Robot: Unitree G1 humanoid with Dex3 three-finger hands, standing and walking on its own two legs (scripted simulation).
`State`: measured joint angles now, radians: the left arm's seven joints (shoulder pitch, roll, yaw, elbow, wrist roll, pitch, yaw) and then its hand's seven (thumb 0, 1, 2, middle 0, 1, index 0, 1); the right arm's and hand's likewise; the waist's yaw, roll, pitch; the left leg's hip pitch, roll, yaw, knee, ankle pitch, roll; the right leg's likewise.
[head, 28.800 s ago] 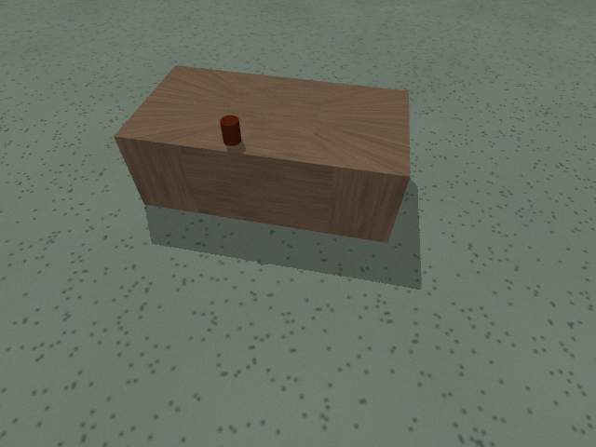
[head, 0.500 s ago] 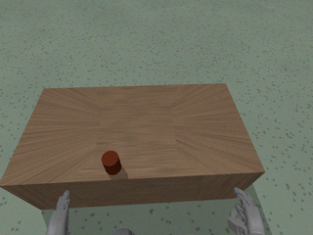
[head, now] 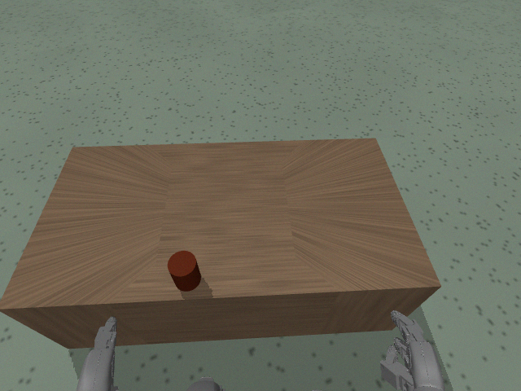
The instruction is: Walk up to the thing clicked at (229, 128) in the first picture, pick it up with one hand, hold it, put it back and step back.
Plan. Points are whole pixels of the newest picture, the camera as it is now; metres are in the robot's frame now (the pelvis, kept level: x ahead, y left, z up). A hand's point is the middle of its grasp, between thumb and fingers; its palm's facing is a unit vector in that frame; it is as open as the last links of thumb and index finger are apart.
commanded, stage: stand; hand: left
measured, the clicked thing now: (185, 271) +0.44 +0.19 -0.28
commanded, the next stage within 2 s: none
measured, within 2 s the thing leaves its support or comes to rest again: neither
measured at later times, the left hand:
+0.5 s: hand out of the picture +0.08 +0.26 -0.12, palm faces -0.01 -0.93 -0.37, open 10.0 cm
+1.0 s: hand out of the picture +0.04 +0.26 -0.10, palm faces +0.00 -0.94 -0.34, open 7.4 cm
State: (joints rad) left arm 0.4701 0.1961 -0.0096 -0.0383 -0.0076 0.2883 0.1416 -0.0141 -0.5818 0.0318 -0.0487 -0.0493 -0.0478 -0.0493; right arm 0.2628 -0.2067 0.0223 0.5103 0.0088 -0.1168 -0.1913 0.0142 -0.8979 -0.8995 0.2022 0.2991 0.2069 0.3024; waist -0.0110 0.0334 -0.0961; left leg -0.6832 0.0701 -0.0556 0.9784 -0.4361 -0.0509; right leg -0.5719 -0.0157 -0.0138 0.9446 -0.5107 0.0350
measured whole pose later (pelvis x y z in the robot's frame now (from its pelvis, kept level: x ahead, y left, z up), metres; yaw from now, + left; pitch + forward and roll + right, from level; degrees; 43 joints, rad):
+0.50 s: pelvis +0.01 +0.01 +0.03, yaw +0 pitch -1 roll +0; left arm 0.26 0.35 0.03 0.85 0.04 0.00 0.03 0.00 0.44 0.78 -0.20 -0.29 -0.19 -0.29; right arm 0.20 -0.33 -0.05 0.92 -0.04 -0.01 -0.01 0.01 -0.90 -0.90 0.20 0.30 0.20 0.30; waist 0.02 -0.01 0.05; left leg -0.38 0.03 -0.01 0.76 -0.36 -0.02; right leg -0.29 -0.06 0.01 0.74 -0.44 0.05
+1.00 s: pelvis -0.01 +0.01 +0.06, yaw +0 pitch -5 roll +0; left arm 0.16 0.33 0.00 1.10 0.02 -0.01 0.01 0.00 0.90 0.89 -0.20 -0.30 -0.20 -0.30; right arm 0.15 -0.32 -0.02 1.11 -0.02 0.00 0.00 0.01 -0.90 -0.90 0.20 0.30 0.21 0.30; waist 0.01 0.01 0.06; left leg -0.19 0.04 -0.01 0.44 -0.17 -0.03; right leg -0.10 -0.05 0.00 0.42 -0.25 0.05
